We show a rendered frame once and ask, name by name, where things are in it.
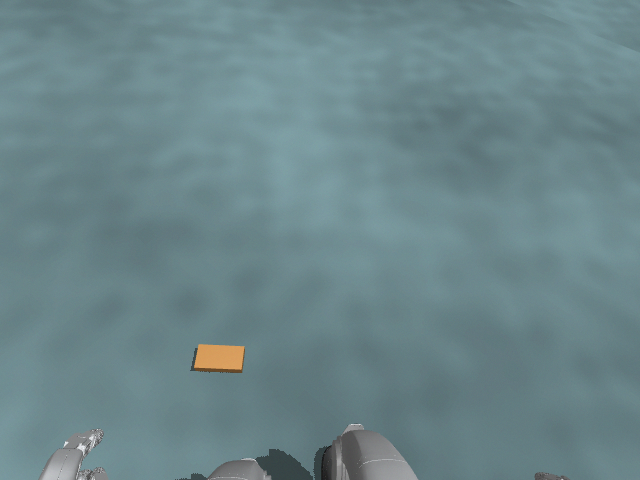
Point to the left robot hand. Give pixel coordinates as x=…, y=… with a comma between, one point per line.
x=65, y=463

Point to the small box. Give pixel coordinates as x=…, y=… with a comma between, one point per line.
x=219, y=358

